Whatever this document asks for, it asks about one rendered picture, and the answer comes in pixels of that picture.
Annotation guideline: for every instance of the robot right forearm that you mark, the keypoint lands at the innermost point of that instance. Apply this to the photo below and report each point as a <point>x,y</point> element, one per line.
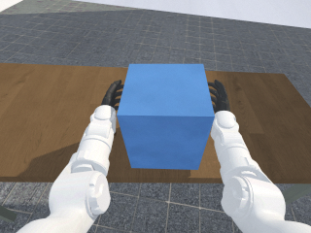
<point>231,150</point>

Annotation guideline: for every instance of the robot right upper arm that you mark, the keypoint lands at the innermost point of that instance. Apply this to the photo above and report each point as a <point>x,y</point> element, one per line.
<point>258,207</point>

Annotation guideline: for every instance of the robot left upper arm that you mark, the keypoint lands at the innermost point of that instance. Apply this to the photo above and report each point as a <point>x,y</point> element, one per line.
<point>76,200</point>

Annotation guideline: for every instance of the table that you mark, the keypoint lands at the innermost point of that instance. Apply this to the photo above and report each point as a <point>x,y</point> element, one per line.
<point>45,110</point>

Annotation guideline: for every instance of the carton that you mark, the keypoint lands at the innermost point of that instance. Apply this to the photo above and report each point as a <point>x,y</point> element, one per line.
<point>165,115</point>

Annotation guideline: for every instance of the robot left forearm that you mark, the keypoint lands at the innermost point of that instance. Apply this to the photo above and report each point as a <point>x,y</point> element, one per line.
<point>96,144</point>

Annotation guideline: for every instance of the left robot hand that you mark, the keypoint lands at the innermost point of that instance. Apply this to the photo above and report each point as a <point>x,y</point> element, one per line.
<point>111,94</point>

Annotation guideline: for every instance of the right robot hand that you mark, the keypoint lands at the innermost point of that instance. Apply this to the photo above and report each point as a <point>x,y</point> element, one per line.
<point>221,100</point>

